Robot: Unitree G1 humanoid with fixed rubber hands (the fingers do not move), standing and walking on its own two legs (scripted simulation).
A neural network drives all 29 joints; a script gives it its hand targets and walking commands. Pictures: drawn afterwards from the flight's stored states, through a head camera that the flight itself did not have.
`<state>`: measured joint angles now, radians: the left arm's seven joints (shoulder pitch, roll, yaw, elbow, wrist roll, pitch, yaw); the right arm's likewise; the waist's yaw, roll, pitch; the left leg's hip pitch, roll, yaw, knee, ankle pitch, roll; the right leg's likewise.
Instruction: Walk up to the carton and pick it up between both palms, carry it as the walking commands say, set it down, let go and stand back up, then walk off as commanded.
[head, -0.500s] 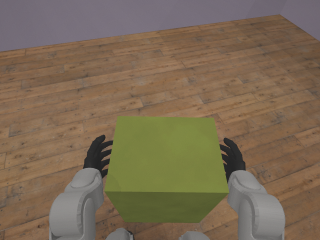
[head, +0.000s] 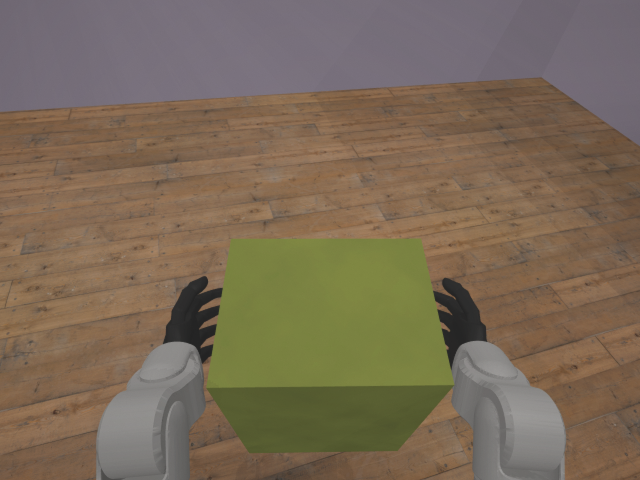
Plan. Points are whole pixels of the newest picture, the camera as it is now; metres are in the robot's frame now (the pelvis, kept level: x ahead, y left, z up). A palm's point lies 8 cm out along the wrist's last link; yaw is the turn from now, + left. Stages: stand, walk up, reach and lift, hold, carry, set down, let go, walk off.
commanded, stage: carry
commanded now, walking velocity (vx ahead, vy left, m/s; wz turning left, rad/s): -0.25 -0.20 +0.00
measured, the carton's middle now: (325, 358) +0.26 +0.00 +0.02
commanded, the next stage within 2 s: none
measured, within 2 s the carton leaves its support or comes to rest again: neither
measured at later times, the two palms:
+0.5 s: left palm out of the picture +0.05 -0.01 +0.10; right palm out of the picture +0.03 -0.31 +0.08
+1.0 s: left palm out of the picture -0.14 -0.11 +0.11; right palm out of the picture -0.14 -0.40 +0.11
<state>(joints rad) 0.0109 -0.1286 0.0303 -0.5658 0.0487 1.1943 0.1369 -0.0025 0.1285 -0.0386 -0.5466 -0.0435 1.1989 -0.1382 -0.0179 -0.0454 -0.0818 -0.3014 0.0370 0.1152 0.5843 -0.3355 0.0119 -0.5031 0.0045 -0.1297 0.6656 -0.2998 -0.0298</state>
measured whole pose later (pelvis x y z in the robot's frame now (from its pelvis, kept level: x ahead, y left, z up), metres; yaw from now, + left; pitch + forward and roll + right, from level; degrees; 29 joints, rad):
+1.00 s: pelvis -0.37 -0.26 +0.01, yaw +0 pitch +3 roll -4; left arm -0.02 -0.13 0.01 -0.61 0.03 1.23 0.16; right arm 0.04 0.13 -0.04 -0.62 -0.05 1.20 -0.12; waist 0.03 0.03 -0.05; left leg -0.42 0.19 0.04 0.48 -0.12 -0.07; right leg -0.43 -0.03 -0.02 0.80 -0.44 0.04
